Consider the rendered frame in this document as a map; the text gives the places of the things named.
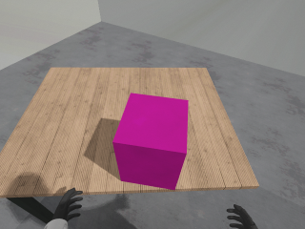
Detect left robot hand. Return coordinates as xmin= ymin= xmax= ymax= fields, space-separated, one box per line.
xmin=52 ymin=187 xmax=83 ymax=222

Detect table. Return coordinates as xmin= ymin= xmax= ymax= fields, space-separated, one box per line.
xmin=0 ymin=67 xmax=259 ymax=224

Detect robot left forearm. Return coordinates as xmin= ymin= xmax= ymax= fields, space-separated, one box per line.
xmin=44 ymin=219 xmax=68 ymax=229

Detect right robot hand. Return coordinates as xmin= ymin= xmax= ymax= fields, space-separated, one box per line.
xmin=226 ymin=204 xmax=258 ymax=229

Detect carton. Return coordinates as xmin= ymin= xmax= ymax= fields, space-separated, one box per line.
xmin=112 ymin=93 xmax=189 ymax=190

